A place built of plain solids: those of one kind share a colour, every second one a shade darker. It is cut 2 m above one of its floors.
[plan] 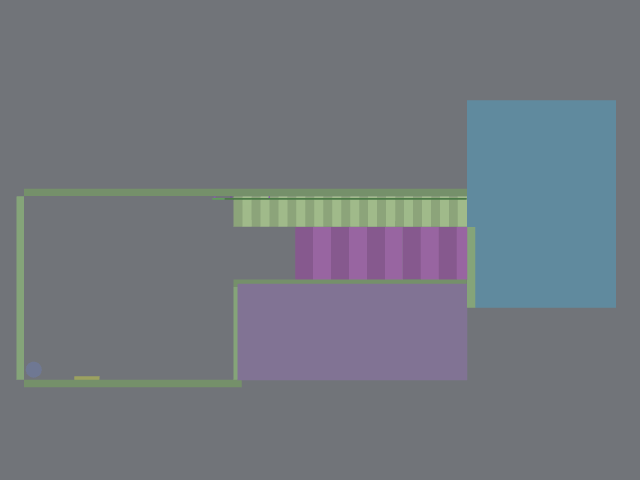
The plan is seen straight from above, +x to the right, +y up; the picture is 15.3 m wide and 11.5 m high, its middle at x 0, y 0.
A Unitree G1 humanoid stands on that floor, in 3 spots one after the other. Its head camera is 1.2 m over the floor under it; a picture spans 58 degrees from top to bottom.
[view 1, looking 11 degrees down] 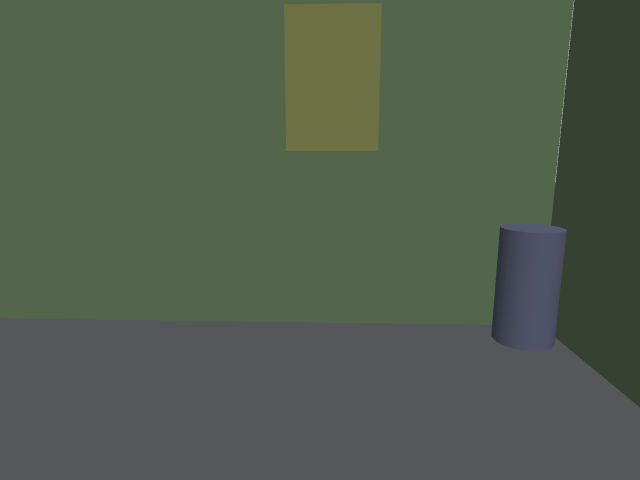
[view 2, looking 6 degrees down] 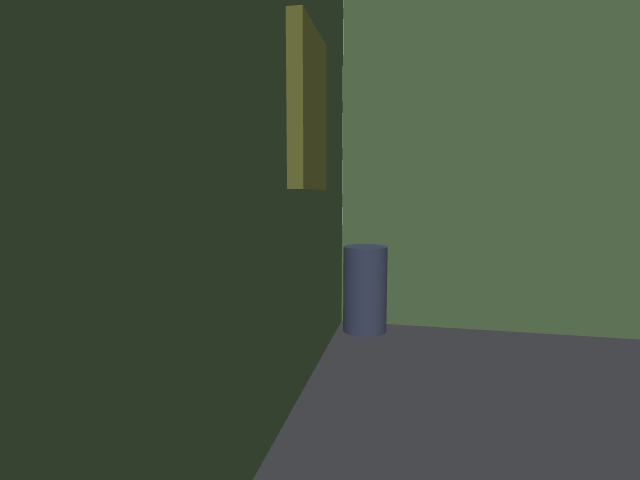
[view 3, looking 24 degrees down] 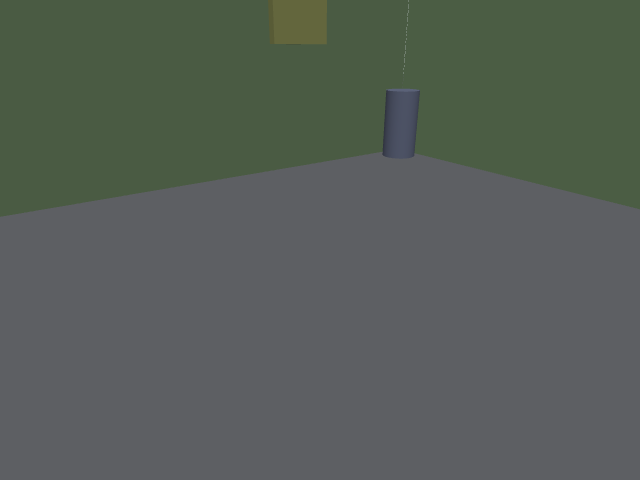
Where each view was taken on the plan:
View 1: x -5.61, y -0.35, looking -88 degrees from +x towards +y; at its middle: wall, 3.06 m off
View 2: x -3.12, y -2.72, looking -168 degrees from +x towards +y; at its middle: wall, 3.07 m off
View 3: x -3.07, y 0.64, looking -125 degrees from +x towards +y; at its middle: ground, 2.95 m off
